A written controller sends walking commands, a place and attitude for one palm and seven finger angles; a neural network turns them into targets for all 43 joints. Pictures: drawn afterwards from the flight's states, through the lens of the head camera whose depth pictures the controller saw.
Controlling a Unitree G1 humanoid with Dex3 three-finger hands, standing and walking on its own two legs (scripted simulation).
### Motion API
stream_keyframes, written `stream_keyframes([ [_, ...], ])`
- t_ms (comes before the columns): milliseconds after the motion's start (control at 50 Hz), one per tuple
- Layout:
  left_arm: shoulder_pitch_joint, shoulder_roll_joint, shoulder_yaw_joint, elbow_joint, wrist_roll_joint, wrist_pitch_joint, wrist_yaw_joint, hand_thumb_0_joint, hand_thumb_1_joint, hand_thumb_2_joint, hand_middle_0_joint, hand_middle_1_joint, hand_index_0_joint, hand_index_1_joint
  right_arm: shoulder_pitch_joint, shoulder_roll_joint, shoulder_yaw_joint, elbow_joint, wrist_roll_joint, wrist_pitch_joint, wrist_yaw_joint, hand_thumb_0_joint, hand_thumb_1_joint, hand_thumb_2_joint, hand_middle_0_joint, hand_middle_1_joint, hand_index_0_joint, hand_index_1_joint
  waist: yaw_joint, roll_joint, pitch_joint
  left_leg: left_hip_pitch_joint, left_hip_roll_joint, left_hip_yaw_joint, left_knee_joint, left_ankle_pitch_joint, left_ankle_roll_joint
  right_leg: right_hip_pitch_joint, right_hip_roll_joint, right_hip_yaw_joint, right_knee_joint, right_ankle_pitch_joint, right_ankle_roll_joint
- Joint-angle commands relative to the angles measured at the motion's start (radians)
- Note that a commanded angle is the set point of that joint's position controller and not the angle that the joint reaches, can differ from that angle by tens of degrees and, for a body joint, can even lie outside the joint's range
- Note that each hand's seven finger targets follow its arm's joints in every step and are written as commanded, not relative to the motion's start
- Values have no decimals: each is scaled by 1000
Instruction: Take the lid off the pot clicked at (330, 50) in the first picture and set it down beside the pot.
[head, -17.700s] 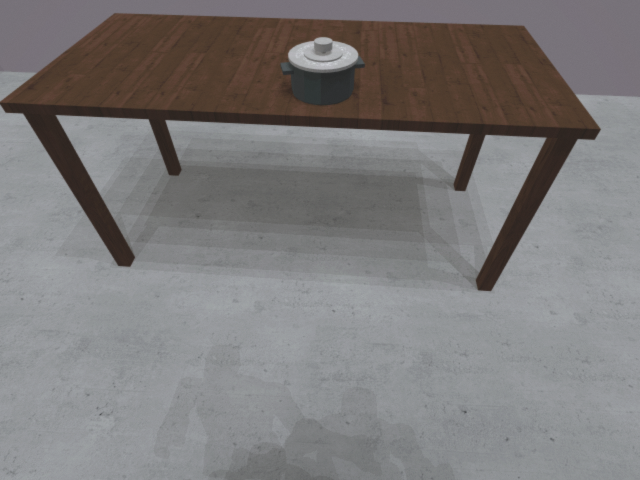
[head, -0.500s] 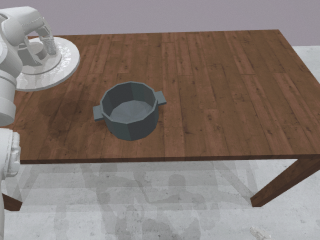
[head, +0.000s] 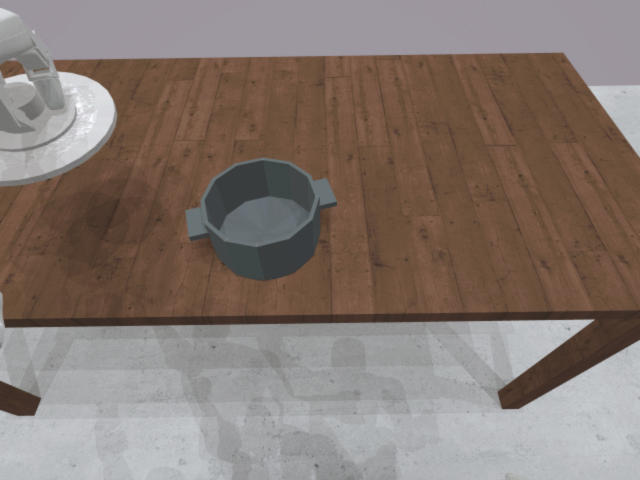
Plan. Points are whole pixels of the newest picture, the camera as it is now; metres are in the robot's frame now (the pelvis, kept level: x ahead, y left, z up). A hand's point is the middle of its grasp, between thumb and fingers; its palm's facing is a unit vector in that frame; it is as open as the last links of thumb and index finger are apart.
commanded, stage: lower the lid onto the table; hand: left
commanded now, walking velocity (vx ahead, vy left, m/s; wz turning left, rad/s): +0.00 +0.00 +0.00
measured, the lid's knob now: (16, 102) +0.48 +0.32 +0.22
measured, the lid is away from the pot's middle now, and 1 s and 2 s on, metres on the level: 0.24 0.24 0.24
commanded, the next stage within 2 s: none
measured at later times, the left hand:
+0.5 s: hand (23, 124) +0.45 +0.31 +0.21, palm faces -0.29 -0.08 -0.95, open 6.5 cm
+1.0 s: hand (43, 146) +0.45 +0.31 +0.18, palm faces -0.34 -0.08 -0.94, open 6.5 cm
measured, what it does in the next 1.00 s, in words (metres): stands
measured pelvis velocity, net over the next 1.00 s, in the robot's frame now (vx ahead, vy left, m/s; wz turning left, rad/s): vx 0.00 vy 0.00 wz -0.01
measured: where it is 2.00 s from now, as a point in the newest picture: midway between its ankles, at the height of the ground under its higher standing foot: outside the picture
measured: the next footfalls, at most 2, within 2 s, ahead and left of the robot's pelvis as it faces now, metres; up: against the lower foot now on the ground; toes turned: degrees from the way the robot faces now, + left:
none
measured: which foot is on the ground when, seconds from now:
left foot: down 0.00-1.00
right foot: down 0.00-1.00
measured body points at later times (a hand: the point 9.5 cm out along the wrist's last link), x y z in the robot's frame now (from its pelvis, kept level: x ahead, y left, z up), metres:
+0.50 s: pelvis +0.00 +0.00 +0.00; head +0.05 -0.01 +0.45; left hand +0.46 +0.31 +0.27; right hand +0.09 -0.26 -0.12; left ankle -0.03 +0.09 -0.74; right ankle +0.00 -0.16 -0.74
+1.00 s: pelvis +0.00 +0.00 +0.00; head +0.05 +0.00 +0.45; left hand +0.47 +0.31 +0.23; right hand +0.06 -0.27 -0.13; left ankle -0.03 +0.09 -0.74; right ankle +0.00 -0.16 -0.74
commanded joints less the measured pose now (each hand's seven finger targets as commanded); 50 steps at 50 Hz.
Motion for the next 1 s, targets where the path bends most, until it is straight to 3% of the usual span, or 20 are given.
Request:
stream_keyframes([
  [0, -562, 348, 148, -313, 8, -18, 72, 0, 634, 966, -828, -1026, -972, -1093, 13, -151, -61, -96, -14, -33, -1, 0, -900, -900, 200, 300, 200, 300, 1, 116, -504, 268, 0, -44, 17, 624, 34, 173, 70, -18, 30, 327, -83],
  [60, -503, 333, 136, -193, -4, -11, 55, 0, 634, 966, -828, -1026, -972, -1093, 10, -159, -53, -90, -2, -19, -3, 0, -900, -900, 200, 300, 200, 300, 0, 37, -412, 181, -2, -25, -5, 507, 34, 176, 66, -28, 24, 318, -80],
  [140, -558, 284, 96, -285, 6, 28, 59, 0, 634, 966, -828, -1026, -972, -1093, 0, -152, -62, -102, -3, -34, 9, 0, -900, -900, 200, 300, 200, 300, -5, 119, -470, 268, -1, -45, 14, 614, 31, 142, 71, -24, 33, 314, -84],
  [180, -500, 319, 132, -291, -3, 29, 65, 0, 634, 966, -828, -1026, -972, -1093, 5, -164, -63, -105, -3, -37, 12, 0, -900, -900, 200, 300, 200, 300, 0, 104, -469, 261, -1, -52, 21, 634, 27, 150, 68, -24, 33, 328, -88],
  [200, -511, 289, 112, -299, 5, 31, 63, 0, 634, 966, -828, -1026, -972, -1093, 0, -150, -60, -107, -5, -35, 12, 0, -900, -900, 200, 300, 200, 300, -2, 83, -482, 259, -1, -51, 16, 629, 27, 156, 74, -26, 38, 320, -82],
  [280, -453, 275, 99, -199, -11, 36, 62, 0, 634, 966, -828, -1026, -972, -1093, 4, -167, -57, -99, 2, -32, 9, 0, -900, -900, 200, 300, 200, 300, -7, 44, -389, 193, -3, -38, 4, 512, 27, 132, 68, -32, 25, 281, -85],
  [300, -511, 286, 99, -253, 2, 32, 65, 0, 634, 966, -828, -1026, -972, -1093, 1, -156, -55, -103, -1, -30, 8, 0, -900, -900, 200, 300, 200, 300, -4, 51, -433, 203, -3, -37, -6, 495, 26, 156, 72, -30, 32, 272, -82],
  [340, -574, 253, 71, -284, 2, 26, 68, 0, 634, 966, -828, -1026, -972, -1093, 0, -149, -56, -103, -4, -42, 0, 0, -900, -900, 200, 300, 200, 300, -11, 90, -439, 230, -5, -40, -2, 491, 31, 142, 71, -30, 28, 267, -84],
  [380, -530, 367, 165, -282, 2, 11, 85, 0, 634, 966, -828, -1026, -972, -1093, 11, -167, -58, -105, -9, -48, -3, 0, -900, -900, 200, 300, 200, 300, 1, 92, -477, 230, -8, -43, 12, 525, 32, 176, 66, -18, 32, 301, -89],
  [400, -531, 348, 152, -263, 12, 4, 83, 0, 634, 966, -828, -1026, -972, -1093, 12, -152, -52, -104, -11, -48, -5, 0, -900, -900, 200, 300, 200, 300, 1, 66, -486, 215, -8, -45, 4, 523, 31, 195, 71, -22, 39, 305, -84],
  [440, -496, 287, 110, -175, 1, 4, 74, 0, 634, 966, -828, -1026, -972, -1093, 14, -152, -53, -92, -3, -44, -8, 0, -900, -900, 200, 300, 200, 300, -8, 42, -405, 184, -6, -32, -3, 469, 32, 164, 68, -29, 29, 285, -81],
  [500, -518, 308, 121, -224, 6, -10, 85, 0, 634, 966, -828, -1026, -972, -1093, 16, -153, -57, -98, -8, -46, -3, 0, -900, -900, 200, 300, 200, 300, -4, 90, -445, 209, -5, -41, 2, 507, 28, 164, 70, -25, 36, 284, -85],
  [540, -511, 261, 86, -192, 1, -12, 81, 0, 634, 966, -828, -1026, -972, -1093, 23, -151, -57, -92, -4, -47, -7, 0, -900, -900, 200, 300, 200, 300, -12, 78, -421, 203, -5, -35, 0, 468, 30, 147, 70, -28, 29, 267, -82],
  [600, -503, 301, 114, -167, 2, -30, 88, 0, 634, 966, -828, -1026, -972, -1093, 38, -157, -58, -84, -8, -46, -10, 0, -900, -900, 200, 300, 200, 300, -10, 52, -430, 178, -7, -28, -3, 432, 32, 171, 70, -23, 32, 270, -82],
  [640, -539, 268, 89, -209, -4, -38, 87, 0, 634, 966, -828, -1026, -972, -1093, 28, -152, -62, -87, -7, -50, -14, 0, -900, -900, 200, 300, 200, 300, -15, 87, -443, 204, -9, -31, 1, 463, 37, 162, 69, -22, 30, 285, -83],
  [700, -517, 312, 133, -238, -7, -51, 96, 0, 634, 966, -828, -1026, -972, -1093, 44, -158, -66, -83, -13, -54, -12, 0, -900, -900, 200, 300, 200, 300, -9, 90, -475, 226, -7, -38, 10, 495, 35, 169, 72, -19, 31, 291, -82],
  [720, -467, 315, 145, -169, -8, -53, 96, 0, 634, 966, -828, -1026, -972, -1093, 42, -158, -63, -80, -10, -51, -14, 0, -900, -900, 200, 300, 200, 300, -10, 63, -436, 196, -8, -38, 8, 479, 37, 165, 72, -25, 32, 285, -83],
  [860, -429, 306, 143, -159, -12, -63, 98, 0, 634, 966, -828, -1026, -972, -1093, 40, -162, -68, -79, -7, -40, -9, 0, -900, -900, 200, 300, 200, 300, -7, 54, -412, 176, -8, -31, 9, 473, 37, 161, 72, -27, 36, 300, -82],
  [900, -443, 335, 161, -211, -10, -72, 106, 0, 634, 966, -828, -1026, -972, -1093, 39, -163, -70, -84, -11, -36, -6, 0, -900, -900, 200, 300, 200, 300, -3, 82, -460, 198, -8, -34, 12, 503, 34, 176, 71, -19, 40, 309, -82],
  [980, -403, 314, 156, -209, -23, -76, 108, 0, 634, 966, -828, -1026, -972, -1093, 34, -167, -75, -87, -10, -37, -5, 0, -900, -900, 200, 300, 200, 300, -10, 98, -448, 221, -5, -41, 28, 566, 35, 144, 71, -22, 41, 326, -83],
])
